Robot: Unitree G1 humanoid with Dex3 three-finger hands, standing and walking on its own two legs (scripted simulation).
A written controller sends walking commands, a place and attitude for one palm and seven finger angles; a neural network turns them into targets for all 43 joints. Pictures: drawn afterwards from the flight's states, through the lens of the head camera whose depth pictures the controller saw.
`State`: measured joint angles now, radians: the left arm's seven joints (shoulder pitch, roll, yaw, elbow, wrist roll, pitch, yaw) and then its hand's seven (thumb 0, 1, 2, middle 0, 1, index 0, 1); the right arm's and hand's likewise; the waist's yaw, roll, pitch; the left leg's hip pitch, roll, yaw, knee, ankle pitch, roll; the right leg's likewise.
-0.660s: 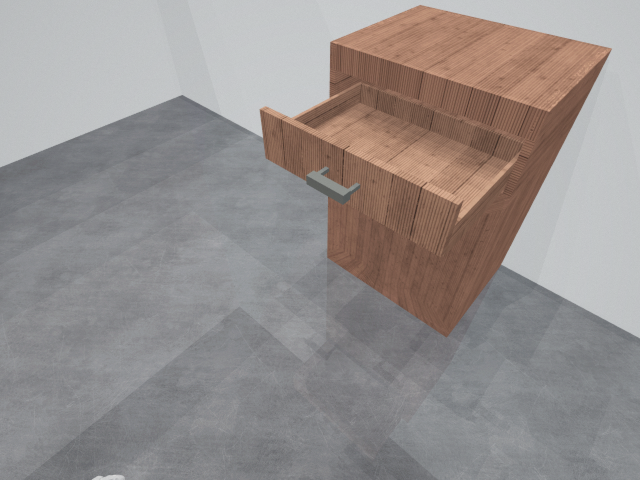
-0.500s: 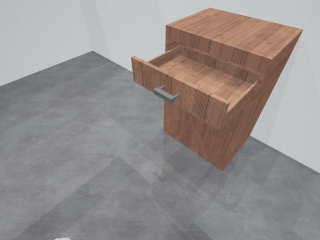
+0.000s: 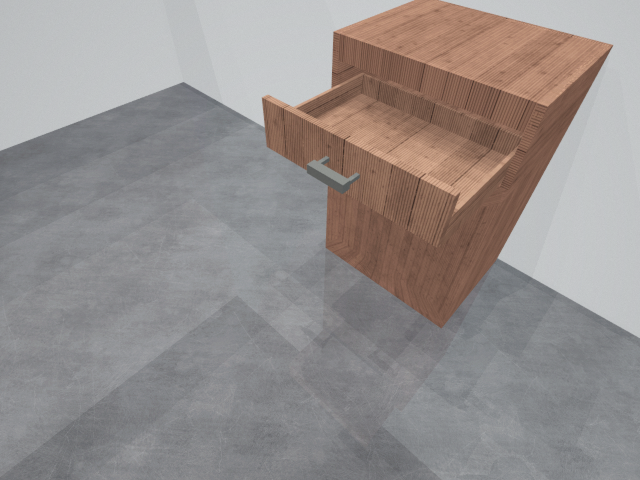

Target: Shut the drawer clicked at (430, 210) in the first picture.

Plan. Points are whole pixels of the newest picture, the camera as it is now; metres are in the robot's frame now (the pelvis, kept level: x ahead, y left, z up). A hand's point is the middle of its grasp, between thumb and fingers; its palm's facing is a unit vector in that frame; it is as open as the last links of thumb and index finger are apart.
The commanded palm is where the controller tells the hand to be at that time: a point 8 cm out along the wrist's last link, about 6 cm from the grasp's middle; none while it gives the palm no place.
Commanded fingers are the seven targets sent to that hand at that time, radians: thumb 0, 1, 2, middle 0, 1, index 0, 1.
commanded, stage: stand and wait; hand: left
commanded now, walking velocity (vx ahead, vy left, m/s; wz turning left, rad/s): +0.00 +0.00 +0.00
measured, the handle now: (334, 172) +0.73 +0.01 -0.05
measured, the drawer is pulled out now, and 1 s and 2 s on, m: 0.29 0.29 0.29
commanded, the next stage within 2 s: look at it before walking up in 0.16 s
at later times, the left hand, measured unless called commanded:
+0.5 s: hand out of the picture +0.08 +0.25 -0.15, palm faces -0.03 -0.94 -0.34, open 7.3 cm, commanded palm none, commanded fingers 0.00 0.90 0.90 -0.20 -0.30 -0.20 -0.30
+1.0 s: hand out of the picture +0.10 +0.25 -0.15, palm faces -0.01 -0.94 -0.34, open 7.3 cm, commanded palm none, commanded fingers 0.00 0.90 0.90 -0.20 -0.30 -0.20 -0.30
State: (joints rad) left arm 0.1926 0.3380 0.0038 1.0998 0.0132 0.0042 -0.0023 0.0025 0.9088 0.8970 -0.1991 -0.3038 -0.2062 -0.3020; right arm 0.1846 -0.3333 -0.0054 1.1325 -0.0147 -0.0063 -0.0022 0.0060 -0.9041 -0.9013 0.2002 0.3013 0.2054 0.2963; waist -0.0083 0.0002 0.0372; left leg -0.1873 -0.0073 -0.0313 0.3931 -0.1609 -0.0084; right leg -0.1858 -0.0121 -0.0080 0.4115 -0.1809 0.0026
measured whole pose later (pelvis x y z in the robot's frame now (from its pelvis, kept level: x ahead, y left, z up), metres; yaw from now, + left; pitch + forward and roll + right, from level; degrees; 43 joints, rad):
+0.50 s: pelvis +0.01 +0.00 +0.00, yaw +0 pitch -2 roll +0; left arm 0.14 0.34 0.00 1.08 0.01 -0.01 0.00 0.00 0.91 0.90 -0.20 -0.30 -0.21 -0.30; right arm 0.12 -0.33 0.00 1.11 -0.01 -0.02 0.00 0.00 -0.90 -0.90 0.20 0.30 0.21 0.30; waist 0.00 0.00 0.04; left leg -0.16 -0.01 -0.03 0.36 -0.16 -0.01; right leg -0.16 -0.01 -0.01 0.39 -0.18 0.00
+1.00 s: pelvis +0.02 +0.00 +0.00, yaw +1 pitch -2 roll +0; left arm 0.13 0.33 0.01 1.07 0.01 0.00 0.00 0.00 0.91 0.90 -0.20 -0.30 -0.21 -0.30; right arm 0.12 -0.33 0.00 1.11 -0.01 0.00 0.00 0.00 -0.90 -0.90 0.20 0.30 0.21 0.30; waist -0.01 0.00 0.05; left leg -0.16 -0.01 -0.05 0.37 -0.18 -0.01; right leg -0.15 -0.01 -0.03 0.39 -0.20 0.00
